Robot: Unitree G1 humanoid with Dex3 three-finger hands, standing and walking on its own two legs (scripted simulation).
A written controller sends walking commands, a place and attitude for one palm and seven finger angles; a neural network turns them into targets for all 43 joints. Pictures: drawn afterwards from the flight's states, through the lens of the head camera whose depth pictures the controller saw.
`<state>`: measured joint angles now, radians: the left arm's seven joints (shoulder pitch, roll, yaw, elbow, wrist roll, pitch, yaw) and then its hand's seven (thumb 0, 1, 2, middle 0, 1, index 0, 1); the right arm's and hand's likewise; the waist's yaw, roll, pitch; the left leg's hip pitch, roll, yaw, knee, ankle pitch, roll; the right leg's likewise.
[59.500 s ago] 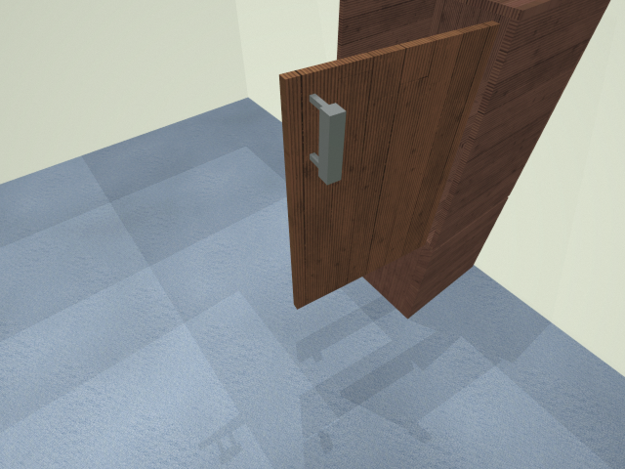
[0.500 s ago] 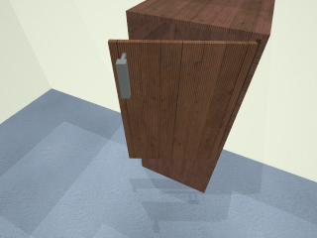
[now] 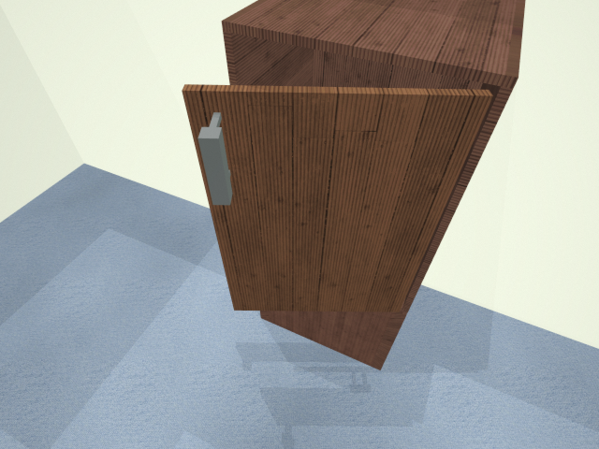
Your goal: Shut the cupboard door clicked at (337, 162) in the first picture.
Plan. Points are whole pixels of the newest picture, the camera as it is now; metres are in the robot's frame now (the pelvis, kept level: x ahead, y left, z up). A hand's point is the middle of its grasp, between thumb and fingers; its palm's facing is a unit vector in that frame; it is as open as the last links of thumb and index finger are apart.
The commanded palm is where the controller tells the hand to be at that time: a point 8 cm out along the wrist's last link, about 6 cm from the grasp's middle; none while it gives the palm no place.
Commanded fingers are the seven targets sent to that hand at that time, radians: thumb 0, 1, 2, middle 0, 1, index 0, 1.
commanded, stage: shuffle to correct the standing spot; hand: left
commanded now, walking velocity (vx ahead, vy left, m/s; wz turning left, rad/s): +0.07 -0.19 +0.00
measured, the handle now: (219, 158) +0.47 +0.15 +0.15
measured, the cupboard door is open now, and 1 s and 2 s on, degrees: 24 24 24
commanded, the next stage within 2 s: come to a stop and stand still in 0.20 s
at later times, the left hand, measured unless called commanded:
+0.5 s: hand out of the picture -0.01 +0.10 -0.18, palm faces +0.08 -0.98 -0.18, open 7.4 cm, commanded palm none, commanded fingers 0.00 0.90 0.90 -0.20 -0.30 -0.20 -0.30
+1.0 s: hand out of the picture +0.02 +0.17 -0.18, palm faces +0.05 -0.98 -0.20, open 7.4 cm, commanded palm none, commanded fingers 0.00 0.90 0.90 -0.20 -0.30 -0.20 -0.30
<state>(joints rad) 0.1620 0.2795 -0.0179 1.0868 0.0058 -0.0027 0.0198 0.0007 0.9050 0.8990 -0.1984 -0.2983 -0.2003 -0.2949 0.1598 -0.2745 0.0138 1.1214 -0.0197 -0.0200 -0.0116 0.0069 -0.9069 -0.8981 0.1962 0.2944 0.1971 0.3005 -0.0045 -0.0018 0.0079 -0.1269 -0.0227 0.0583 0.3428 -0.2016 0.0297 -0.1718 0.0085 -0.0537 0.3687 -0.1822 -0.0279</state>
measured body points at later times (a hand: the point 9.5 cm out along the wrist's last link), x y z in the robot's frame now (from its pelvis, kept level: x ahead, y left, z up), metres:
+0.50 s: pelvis +0.03 -0.06 -0.01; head +0.05 -0.07 +0.44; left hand -0.01 +0.15 -0.17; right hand +0.03 -0.31 -0.17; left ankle -0.01 +0.06 -0.70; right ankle +0.01 -0.10 -0.75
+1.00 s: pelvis -0.02 +0.00 -0.01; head -0.04 +0.00 +0.44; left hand +0.01 +0.22 -0.17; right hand -0.02 -0.23 -0.17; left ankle +0.01 +0.05 -0.75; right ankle +0.01 -0.10 -0.74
